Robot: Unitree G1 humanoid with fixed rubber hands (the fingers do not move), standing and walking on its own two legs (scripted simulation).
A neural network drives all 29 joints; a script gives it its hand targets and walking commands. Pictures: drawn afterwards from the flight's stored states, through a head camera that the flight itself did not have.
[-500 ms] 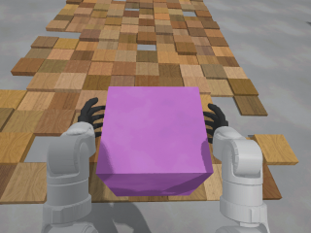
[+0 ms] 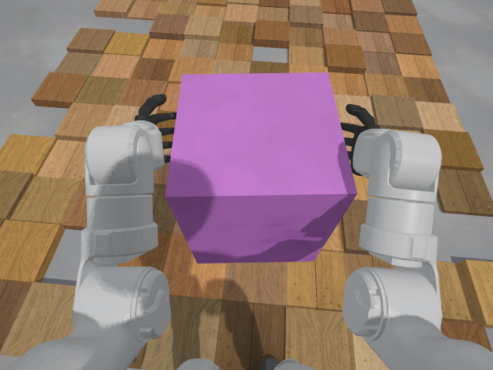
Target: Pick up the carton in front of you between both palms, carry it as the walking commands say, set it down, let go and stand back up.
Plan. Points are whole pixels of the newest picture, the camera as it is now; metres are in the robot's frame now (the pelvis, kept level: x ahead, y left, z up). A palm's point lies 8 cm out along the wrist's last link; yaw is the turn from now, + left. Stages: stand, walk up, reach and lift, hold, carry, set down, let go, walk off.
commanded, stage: carry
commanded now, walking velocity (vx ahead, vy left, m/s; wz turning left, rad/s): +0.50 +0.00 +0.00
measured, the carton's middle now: (255, 178) +0.40 +0.01 +0.05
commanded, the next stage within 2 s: none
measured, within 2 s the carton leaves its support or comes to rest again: neither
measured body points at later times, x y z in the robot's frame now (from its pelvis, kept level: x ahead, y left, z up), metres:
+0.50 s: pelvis +0.34 +0.02 +0.04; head +0.43 +0.01 +0.49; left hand +0.78 +0.12 +0.21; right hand +0.73 -0.18 +0.20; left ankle +0.23 +0.12 -0.69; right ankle +0.48 -0.08 -0.65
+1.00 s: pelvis +0.64 +0.01 +0.06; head +0.70 +0.01 +0.50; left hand +1.03 +0.20 +0.22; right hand +1.06 -0.10 +0.22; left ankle +0.76 +0.10 -0.67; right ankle +0.54 -0.06 -0.67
